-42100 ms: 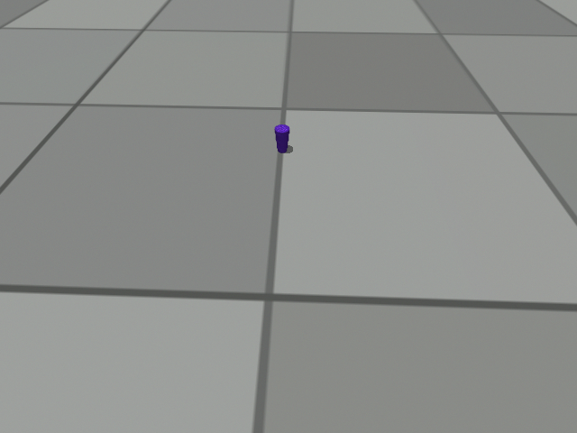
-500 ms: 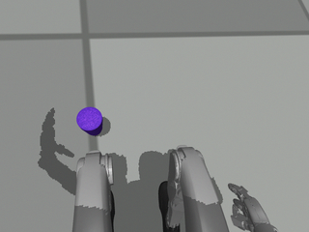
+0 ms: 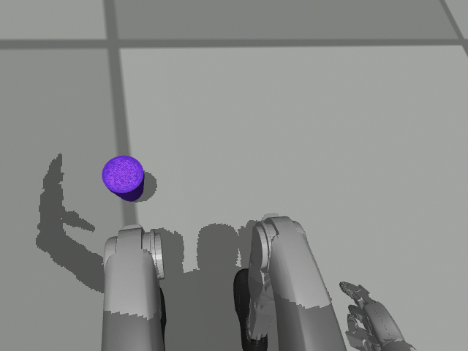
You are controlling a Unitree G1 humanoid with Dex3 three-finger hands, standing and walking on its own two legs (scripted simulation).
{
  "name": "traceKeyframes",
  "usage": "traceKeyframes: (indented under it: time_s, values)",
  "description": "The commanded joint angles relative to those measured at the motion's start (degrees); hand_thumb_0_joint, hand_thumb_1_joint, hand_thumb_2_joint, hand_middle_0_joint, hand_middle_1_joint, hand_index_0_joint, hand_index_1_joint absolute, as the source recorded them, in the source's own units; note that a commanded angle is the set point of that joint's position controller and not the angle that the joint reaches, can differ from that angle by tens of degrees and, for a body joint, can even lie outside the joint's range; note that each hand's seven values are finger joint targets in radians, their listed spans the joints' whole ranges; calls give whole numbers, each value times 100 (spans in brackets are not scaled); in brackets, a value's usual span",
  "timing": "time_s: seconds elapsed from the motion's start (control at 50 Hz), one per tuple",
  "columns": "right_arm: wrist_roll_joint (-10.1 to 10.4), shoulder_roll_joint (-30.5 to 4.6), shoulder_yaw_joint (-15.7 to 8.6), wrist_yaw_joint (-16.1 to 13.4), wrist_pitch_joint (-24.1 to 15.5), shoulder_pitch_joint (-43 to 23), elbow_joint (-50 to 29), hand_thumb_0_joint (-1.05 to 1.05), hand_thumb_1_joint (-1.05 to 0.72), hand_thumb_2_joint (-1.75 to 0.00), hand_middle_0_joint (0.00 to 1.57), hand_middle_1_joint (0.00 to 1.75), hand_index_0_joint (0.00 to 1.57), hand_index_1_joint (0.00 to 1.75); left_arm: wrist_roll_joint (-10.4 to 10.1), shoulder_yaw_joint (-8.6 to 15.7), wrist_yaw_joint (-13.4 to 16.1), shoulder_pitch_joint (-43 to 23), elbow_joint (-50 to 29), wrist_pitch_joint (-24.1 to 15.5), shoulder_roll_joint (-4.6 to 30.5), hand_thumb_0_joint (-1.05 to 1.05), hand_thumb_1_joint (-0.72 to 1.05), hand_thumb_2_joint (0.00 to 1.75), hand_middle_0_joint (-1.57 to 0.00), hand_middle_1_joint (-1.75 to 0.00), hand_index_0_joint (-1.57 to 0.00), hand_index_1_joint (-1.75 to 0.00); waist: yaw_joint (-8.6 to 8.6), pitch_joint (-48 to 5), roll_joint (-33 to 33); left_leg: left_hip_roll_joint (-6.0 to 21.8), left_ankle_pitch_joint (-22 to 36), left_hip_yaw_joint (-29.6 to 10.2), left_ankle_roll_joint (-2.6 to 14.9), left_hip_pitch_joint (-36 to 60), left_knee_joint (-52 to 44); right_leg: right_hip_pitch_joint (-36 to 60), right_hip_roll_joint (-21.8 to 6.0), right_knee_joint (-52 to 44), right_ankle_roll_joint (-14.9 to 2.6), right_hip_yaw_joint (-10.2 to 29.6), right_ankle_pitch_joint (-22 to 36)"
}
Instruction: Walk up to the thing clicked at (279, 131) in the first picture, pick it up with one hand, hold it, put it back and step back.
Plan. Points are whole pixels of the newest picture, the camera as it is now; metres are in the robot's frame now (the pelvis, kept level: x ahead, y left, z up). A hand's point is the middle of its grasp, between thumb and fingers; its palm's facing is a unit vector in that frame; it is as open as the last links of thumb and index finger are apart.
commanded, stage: approach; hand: left
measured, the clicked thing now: (127, 183) +0.46 +0.19 -0.31
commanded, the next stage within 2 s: close in in 0.46 s
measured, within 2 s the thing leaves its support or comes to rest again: neither
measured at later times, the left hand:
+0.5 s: hand (61, 190) +0.41 +0.30 -0.20, palm faces -0.01 -1.00 +0.04, open 17.3 cm
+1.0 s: hand (112, 193) +0.42 +0.22 -0.27, palm faces -0.04 -1.00 +0.01, open 17.4 cm
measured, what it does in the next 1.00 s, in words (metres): lowers itself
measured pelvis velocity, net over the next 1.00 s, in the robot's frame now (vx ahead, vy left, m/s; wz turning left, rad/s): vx -0.02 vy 0.02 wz -0.16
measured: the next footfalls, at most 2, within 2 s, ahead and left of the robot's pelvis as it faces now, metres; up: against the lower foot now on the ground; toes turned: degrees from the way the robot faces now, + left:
none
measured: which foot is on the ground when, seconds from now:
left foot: down 0.00-1.00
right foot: down 0.00-1.00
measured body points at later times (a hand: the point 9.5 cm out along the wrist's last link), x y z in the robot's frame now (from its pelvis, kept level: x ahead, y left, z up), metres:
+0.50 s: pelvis -0.01 +0.00 -0.07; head +0.24 +0.13 +0.28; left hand +0.41 +0.35 -0.20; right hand +0.14 -0.27 -0.13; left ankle +0.08 +0.12 -0.35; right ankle +0.10 -0.12 -0.35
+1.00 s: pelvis -0.02 +0.02 -0.10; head +0.23 +0.17 +0.24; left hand +0.42 +0.27 -0.27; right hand +0.11 -0.26 -0.12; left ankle +0.08 +0.12 -0.35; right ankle +0.10 -0.12 -0.35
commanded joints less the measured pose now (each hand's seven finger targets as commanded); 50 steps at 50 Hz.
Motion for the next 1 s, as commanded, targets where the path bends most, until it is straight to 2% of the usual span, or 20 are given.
traceKeyframes:
  time_s: [0.0, 0.08, 0.1, 0.14, 0.18, 0.3, 0.36, 0.38, 0.42, 0.44, 0.46, 0.5, 0.52, 0.54, 0.56, 0.6, 0.7, 0.8, 0.86, 0.98]
  values:
    - [26, -1408, -463, -98, -165, 657, -269, 0, -89, -90, 20, 30, 20, 30, -351, 338, -82, -1053, -626, -468, 1849, 0, -61, 4, -8, -10, -6, -11, -21, -2978, 1357, -48, 751, 67, 108, 2506, -1506, 1234, 167, -1044, -285, -170, 683]
    - [-48, -1404, -323, -32, -272, 467, -366, 0, -89, -90, 20, 30, 20, 30, -581, 76, -216, -1335, -395, -918, 1446, 0, -59, 5, -8, -10, -6, -11, -203, -2822, 1023, -39, 569, 87, 139, 2078, -1139, 1293, 229, -966, -241, -215, 570]
    - [-78, -1454, -306, -29, -278, 476, -297, 0, -89, -90, 20, 30, 20, 30, -608, 187, -220, -1060, 3, -994, 1511, 0, -59, 4, -8, -11, -6, -12, -193, -2674, 987, -35, 527, 99, 138, 2000, -1070, 1274, 233, -946, -236, -223, 554]
    - [-149, -1482, -218, 10, -294, 409, -327, 0, -89, -90, 20, 30, 20, 30, -647, -91, -238, -1235, -20, -1212, 1279, 0, -59, 4, -7, -11, -6, -11, -257, -2701, 1056, -20, 613, 94, 114, 2024, -889, 1288, 252, -832, -232, -270, 665]
    - [-224, -1524, -149, 45, -285, 346, -282, 0, -89, -90, 20, 30, 20, 30, -606, -103, -189, -1299, 131, -1407, 1369, 0, -55, 4, -7, -11, -6, -11, -249, -2711, 1210, 1, 623, 35, 73, 2077, -790, 1139, 264, -650, -250, -323, 646]
    - [-513, -1741, 134, 158, -78, 50, -325, 0, -89, -90, 20, 30, 20, 30, -457, 240, 171, -1042, 325, -1984, 1933, 0, -53, 7, -7, -10, -5, -11, -173, -2682, 1507, 77, 816, -36, 5, 2101, -442, 1377, 318, -291, -235, -473, 819]
    - [-703, -1869, 305, 187, 42, -127, -357, 0, -90, -90, 20, 30, 20, 30, -402, 486, 345, -1118, 82, -2373, 2264, 0, -52, 6, -6, -9, -5, -10, -213, -2960, 2052, 141, 1305, -146, -93, 2595, -339, 1474, 328, -22, -232, -570, 1187]
    - [-753, -1826, 369, 219, 53, -336, -509, 0, -90, -90, 20, 30, 20, 30, -409, 107, 345, -1320, -253, -2517, 1818, 0, -49, 7, -6, -10, -4, -11, -269, -3020, 2243, 169, 1326, -202, -118, 2812, -311, 1283, 342, 48, -243, -601, 1164]
    - [-875, -1930, 442, 218, 114, -442, -421, 0, -91, -90, 20, 30, 20, 30, -329, 137, 472, -1242, 97, -2666, 1822, 0, -47, 7, -6, -10, -4, -10, -451, -2744, 2315, 200, 1246, -293, -156, 2784, -251, 1174, 359, 134, -229, -717, 1142]
    - [-907, -1874, 528, 235, 130, -615, -445, 0, -91, -91, 20, 30, 20, 30, -348, -226, 482, -1286, 251, -2757, 1380, 0, -45, 8, -5, -10, -4, -11, -551, -2496, 2289, 200, 1066, -312, -160, 2677, -209, 1042, 368, 148, -231, -744, 1021]
    - [-968, -1964, 541, 229, 149, -574, -404, 0, -91, -91, 20, 30, 20, 30, -284, -7, 563, -1047, 474, -2807, 1665, 0, -49, 7, -6, -10, -4, -10, -538, -2475, 2302, 204, 1101, -315, -159, 2637, -123, 1157, 378, 178, -223, -775, 1125]
    - [-1063, -1975, 670, 254, 214, -649, -364, 0, -92, -91, 20, 30, 20, 30, -274, -164, 665, -850, 836, -2934, 1474, 0, -49, 7, -6, -9, -4, -10, -641, -2283, 2125, 216, 1105, -362, -167, 2482, -7, 1278, 398, 193, -205, -842, 1181]
    - [-1092, -1939, 769, 284, 222, -795, -447, 0, -92, -90, 20, 30, 20, 30, -300, -502, 694, -1094, 828, -3035, 1170, 0, -51, 6, -6, -10, -5, -10, -740, -2147, 1986, 214, 893, -402, -140, 2297, 64, 1225, 410, 184, -204, -869, 1079]
    - [-1124, -2026, 761, 289, 240, -773, -370, 0, -92, -90, 20, 30, 20, 30, -330, -446, 758, -1025, 1084, -3085, 1127, 0, -51, 7, -6, -11, -5, -11, -852, -2046, 1875, 218, 904, -427, -134, 2277, 126, 1233, 402, 177, -182, -910, 1156]
    - [-1165, -2037, 850, 300, 256, -835, -381, 0, -92, -90, 20, 30, 20, 30, -311, -581, 847, -1119, 1162, -3162, 1077, 0, -59, 2, -6, -8, -6, -7, -961, -1849, 1824, 222, 833, -483, -150, 2150, 120, 1261, 419, 190, -176, -972, 1126]
    - [-1230, -2032, 986, 356, 267, -1059, -483, 0, -93, -90, 20, 30, 20, 30, -332, -773, 1015, -1240, 1225, -3371, 910, 0, -61, 0, -7, -8, -7, -7, -982, -1750, 1640, 230, 672, -559, -135, 2098, 223, 1225, 447, 215, -151, -1050, 1025]
    - [-1409, -2201, 1224, 451, 359, -1263, -530, 0, -93, -90, 20, 30, 20, 30, -278, -632, 1694, -1240, 1535, -3843, 1112, 0, -61, 0, -7, -8, -7, -7, -1026, -1446, 1583, 203, 485, -666, -147, 1844, 333, 1463, 498, 277, -106, -1212, 963]
    - [-1570, -2227, 1356, 527, 497, -1413, -546, 0, -93, -90, 20, 30, 20, 30, 67, -711, 2248, -1068, 1549, -4125, 1188, 0, -52, 0, -7, -7, -7, -5, -991, -1162, 1948, 240, 615, -723, -227, 2017, 259, 1479, 521, 323, -117, -1305, 1114]
    - [-1695, -2249, 1388, 555, 580, -1508, -580, 0, -93, -90, 20, 30, 20, 30, 219, -1049, 2420, -987, 1596, -4196, 909, 0, -48, 1, -6, -6, -6, -4, -1150, -1030, 2060, 256, 647, -776, -248, 2031, 262, 1468, 537, 359, -108, -1362, 1207]
    - [-1740, -2354, 1438, 614, 692, -1583, -622, 0, -92, -90, 20, 30, 20, 30, 165, -1539, 2663, -1151, 1457, -4262, 551, 0, -44, 3, -6, -6, -7, -5, -1387, -851, 1841, 251, 445, -1011, -238, 1994, 213, 1339, 541, 383, -50, -1495, 1186]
